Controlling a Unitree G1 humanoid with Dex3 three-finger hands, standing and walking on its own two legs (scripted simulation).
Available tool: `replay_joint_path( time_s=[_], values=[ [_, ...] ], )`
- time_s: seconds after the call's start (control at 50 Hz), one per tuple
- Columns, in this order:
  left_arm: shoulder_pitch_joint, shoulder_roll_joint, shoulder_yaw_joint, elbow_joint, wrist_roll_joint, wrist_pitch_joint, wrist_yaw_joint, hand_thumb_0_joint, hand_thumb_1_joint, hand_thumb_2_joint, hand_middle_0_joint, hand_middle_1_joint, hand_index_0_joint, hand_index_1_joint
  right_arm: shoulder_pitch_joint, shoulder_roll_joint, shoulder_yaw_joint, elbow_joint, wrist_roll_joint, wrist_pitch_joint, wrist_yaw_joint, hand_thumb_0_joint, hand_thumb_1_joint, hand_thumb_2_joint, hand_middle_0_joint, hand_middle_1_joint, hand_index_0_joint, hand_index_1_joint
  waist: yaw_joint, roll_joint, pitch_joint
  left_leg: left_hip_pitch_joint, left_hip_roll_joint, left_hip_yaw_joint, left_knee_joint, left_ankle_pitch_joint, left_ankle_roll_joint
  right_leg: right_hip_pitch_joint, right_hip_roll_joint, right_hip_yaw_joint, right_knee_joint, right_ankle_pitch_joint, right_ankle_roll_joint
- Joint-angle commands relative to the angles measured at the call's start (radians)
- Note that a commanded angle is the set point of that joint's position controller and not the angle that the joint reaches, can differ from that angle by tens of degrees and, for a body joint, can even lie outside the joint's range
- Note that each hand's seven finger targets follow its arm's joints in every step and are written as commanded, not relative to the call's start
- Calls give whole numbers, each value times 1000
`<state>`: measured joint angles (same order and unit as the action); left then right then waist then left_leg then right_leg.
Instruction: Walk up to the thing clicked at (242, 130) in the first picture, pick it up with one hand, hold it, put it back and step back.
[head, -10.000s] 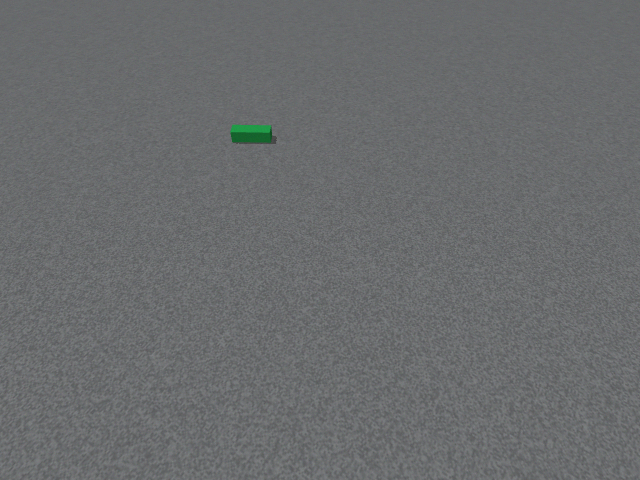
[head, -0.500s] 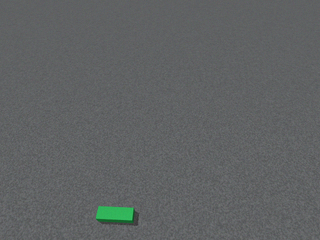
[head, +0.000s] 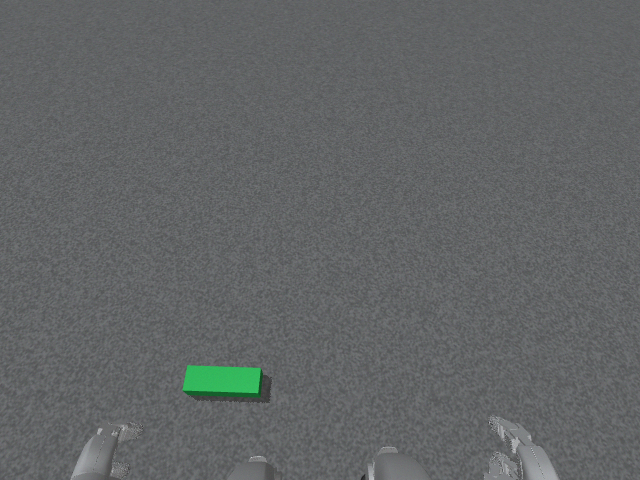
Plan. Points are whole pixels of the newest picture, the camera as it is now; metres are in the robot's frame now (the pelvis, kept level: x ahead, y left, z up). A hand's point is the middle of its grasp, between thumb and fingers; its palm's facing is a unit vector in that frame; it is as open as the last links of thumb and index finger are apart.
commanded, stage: rise first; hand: left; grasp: from above
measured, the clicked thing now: (224, 381) +0.39 +0.26 -0.70
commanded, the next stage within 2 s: none
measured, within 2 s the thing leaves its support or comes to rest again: neither
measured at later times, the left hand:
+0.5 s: hand (155, 471) +0.16 +0.28 -0.29, palm faces -0.39 -0.69 -0.61, open 14.2 cm
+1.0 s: hand (177, 422) +0.26 +0.31 -0.47, palm faces -0.51 -0.26 -0.82, open 14.1 cm
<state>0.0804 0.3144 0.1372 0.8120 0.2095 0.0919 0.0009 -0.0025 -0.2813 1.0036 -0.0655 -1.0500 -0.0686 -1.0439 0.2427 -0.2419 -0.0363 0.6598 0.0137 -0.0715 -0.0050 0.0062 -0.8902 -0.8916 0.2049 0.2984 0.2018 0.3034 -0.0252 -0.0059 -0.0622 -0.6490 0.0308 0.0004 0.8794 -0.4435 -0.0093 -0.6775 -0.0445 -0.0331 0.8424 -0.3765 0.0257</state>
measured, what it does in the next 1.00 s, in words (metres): lowers itself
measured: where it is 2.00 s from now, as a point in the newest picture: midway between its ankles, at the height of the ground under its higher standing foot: outside the picture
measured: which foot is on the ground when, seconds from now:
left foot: down 0.00-1.00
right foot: down 0.00-1.00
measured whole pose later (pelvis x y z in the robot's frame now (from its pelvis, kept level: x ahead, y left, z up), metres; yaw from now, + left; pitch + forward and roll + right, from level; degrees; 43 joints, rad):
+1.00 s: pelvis -0.09 +0.00 -0.32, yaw -2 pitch +34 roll -5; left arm -0.48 0.61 0.15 0.95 0.95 -0.30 0.14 -0.01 -0.54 1.03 -0.08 -1.04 -0.08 -1.04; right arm 0.11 -0.28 -0.06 0.73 -0.04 -0.09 0.08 0.01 -0.91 -0.90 0.20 0.30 0.20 0.30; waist -0.05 0.01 -0.11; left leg -2.06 0.00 -0.09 2.17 -0.70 -0.01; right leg -2.06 -0.07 -0.03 2.08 -0.60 0.03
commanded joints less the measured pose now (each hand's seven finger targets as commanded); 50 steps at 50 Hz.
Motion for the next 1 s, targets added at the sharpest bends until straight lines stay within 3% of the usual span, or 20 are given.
replay_joint_path(
  time_s=[0.0, 0.04, 0.14, 0.2, 0.26, 0.32, 0.38, 0.44, 0.48, 0.56, 0.62, 0.68, 0.7, 0.74, 0.78, 0.8, 0.84, 0.88, 0.9, 0.98],
  values=[
    [40, 161, 41, -248, 42, -30, 18, 0, -567, 1013, -67, -1092, -62, -1098, -16, -151, -70, -156, -3, -63, -9, 0, -870, -893, 200, 300, 200, 300, 19, 81, -244, 0, -22, -9, -9, 248, -5, 15, 43, -16, 52, 143, -49],
    [76, 182, 65, -320, 69, -20, 27, 0, -588, 1027, -73, -1089, -62, -1101, -16, -152, -71, -173, -4, -68, -10, 0, -879, -895, 200, 300, 200, 300, 16, 88, -297, -10, -16, -20, 27, 277, -7, -9, 42, -15, 91, 158, -50],
    [171, 156, 37, -443, 96, 23, 32, 0, -599, 1027, -76, -1066, -62, -1080, -33, -151, -72, -201, -4, -78, -2, 0, -905, -902, 201, 300, 200, 300, 12, 98, -334, -66, -4, -47, 106, 325, -6, -106, 41, -19, 183, 153, -51],
    [159, 170, 43, -500, 117, 41, 40, 0, -606, 1016, -78, -1073, -70, -1081, -45, -146, -67, -215, -3, -90, -4, 0, -915, -904, 201, 300, 200, 300, -3, 92, -329, -148, -14, -37, 165, 265, 0, -151, 35, -12, 223, 137, -50],
    [72, 175, 24, -461, 154, 31, 39, 0, -605, 1015, -79, -1069, -70, -1079, -69, -153, -65, -221, -6, -106, -3, 0, -914, -905, 200, 300, 200, 300, -33, 78, -300, -260, -14, -48, 245, 175, 5, -281, 36, -13, 302, 73, -49],
    [4, 199, 24, -404, 207, -17, 38, 0, -586, 1015, -75, -1059, -63, -1072, -85, -161, -65, -220, -9, -125, 6, 0, -878, -896, 200, 300, 200, 300, -27, 64, -321, -390, -26, -41, 338, 64, 8, -384, 30, -6, 389, -1, -46],
    [-34, 213, 13, -357, 278, -83, 46, 0, -561, 1006, -69, -1056, -63, -1063, -94, -174, -70, -211, -5, -143, 15, 0, -863, -892, 200, 300, 200, 300, -17, 78, -402, -467, -36, -38, 430, 44, 5, -475, 25, 1, 490, -15, -46],
    [-108, 274, 32, -336, 340, -151, 66, 0, -566, 1009, -67, -1068, -60, -1074, -100, -190, -74, -188, -3, -152, 25, 0, -865, -893, 200, 300, 200, 300, -6, 99, -489, -536, -38, -40, 524, 86, 4, -564, 20, 4, 595, 18, -49],
    [-146, 330, 67, -316, 381, -183, 83, 0, -589, 1015, -78, -1061, -68, -1072, -98, -201, -80, -171, -2, -150, 28, 0, -897, -901, 200, 300, 200, 300, 10, 112, -547, -573, -42, -33, 586, 114, 6, -604, 21, 7, 653, 38, -52],
    [-224, 361, 64, -245, 462, -229, 100, 0, -597, 1022, -75, -1047, -64, -1058, -95, -216, -93, -131, -6, -140, 40, 0, -908, -904, 200, 300, 200, 300, 18, 127, -611, -666, -47, -34, 688, 120, 8, -706, 19, 5, 758, 36, -56],
    [-332, 427, 95, -207, 518, -260, 113, 0, -589, 1022, -71, -1037, -61, -1046, -79, -223, -104, -111, -11, -123, 50, 0, -908, -904, 200, 300, 200, 300, 17, 81, -671, -771, -54, -19, 780, 92, 20, -728, 21, 4, 811, 24, -53],
    [-441, 429, 73, -178, 560, -297, 113, 0, -575, 1023, -68, -1031, -61, -1038, -61, -227, -109, -86, -20, -113, 60, 0, -904, -903, 200, 300, 200, 300, 3, 93, -694, -825, -51, -21, 843, 50, 21, -795, 18, -3, 871, -12, -52],
    [-488, 456, 84, -181, 577, -309, 116, 0, -567, 1022, -68, -1040, -63, -1045, -54, -228, -115, -82, -21, -109, 59, 0, -897, -902, 201, 300, 200, 300, 3, 70, -720, -858, -54, -12, 865, 19, 26, -786, 19, -3, 872, -29, -48],
    [-529, 481, 86, -134, 609, -329, 123, 0, -566, 1019, -69, -1035, -68, -1036, -44, -232, -115, -70, -24, -100, 62, 0, -910, -904, 201, 300, 200, 300, -8, 41, -704, -935, -57, -5, 900, -39, 33, -809, 20, -4, 889, -77, -44],
    [-593, 534, 110, -120, 636, -353, 132, 0, -550, 1022, -63, -1042, -64, -1042, -42, -238, -116, -60, -28, -90, 64, 0, -893, -901, 201, 300, 200, 300, 6, 52, -721, -955, -56, -1, 923, -86, 36, -845, 21, -7, 908, -128, -43],
    [-598, 529, 96, -82, 655, -360, 135, 0, -548, 1026, -60, -1041, -61, -1041, -27, -239, -117, -37, -30, -84, 65, 0, -888, -899, 200, 300, 200, 300, -2, 66, -705, -968, -56, -6, 929, -126, 36, -885, 21, -12, 921, -165, -44],
    [-682, 583, 116, -88, 680, -385, 151, 0, -553, 1028, -63, -1047, -65, -1046, -20, -242, -114, -32, -35, -75, 66, 0, -898, -902, 200, 300, 200, 300, -1, 76, -721, -995, -58, -1, 954, -152, 39, -892, 23, -15, 941, -193, -43],
    [-722, 587, 105, -70, 707, -402, 162, 0, -549, 1028, -59, -1044, -63, -1040, -21, -244, -110, -34, -38, -66, 69, 0, -899, -903, 200, 300, 200, 300, -10, 95, -725, -999, -58, -10, 970, -160, 37, -932, 25, -28, 971, -198, -45],
    [-668, 584, 108, 51, 720, -401, 168, 0, -555, 1031, -59, -1040, -61, -1038, -2, -247, -104, -2, -41, -57, 72, 0, -902, -904, 200, 300, 200, 300, -19, 82, -679, -1035, -58, -19, 973, -201, 40, -968, 25, -35, 985, -229, -43],
    [-825, 610, 80, 23, 767, -445, 198, 0, -548, 1030, -54, -1037, -58, -1033, 1, -256, -102, 5, -55, -38, 83, 0, -901, -904, 200, 300, 200, 300, -43, 138, -669, -1047, -59, -39, 993, -249, 41, -1044, 26, -53, 1031, -253, -47]
  ],
)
